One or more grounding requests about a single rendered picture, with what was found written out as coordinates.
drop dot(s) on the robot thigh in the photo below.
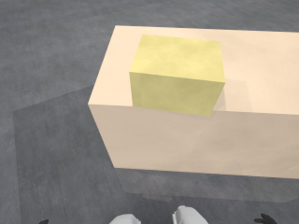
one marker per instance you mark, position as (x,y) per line
(187,215)
(125,219)

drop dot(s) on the robot left thigh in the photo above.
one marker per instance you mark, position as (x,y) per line
(125,219)

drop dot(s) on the carton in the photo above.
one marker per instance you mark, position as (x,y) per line
(177,74)

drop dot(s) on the right robot hand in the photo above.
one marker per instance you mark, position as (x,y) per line
(265,219)

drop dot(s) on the pedestal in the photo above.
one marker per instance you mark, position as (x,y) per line
(253,129)

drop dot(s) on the robot right thigh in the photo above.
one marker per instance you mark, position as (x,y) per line
(187,215)

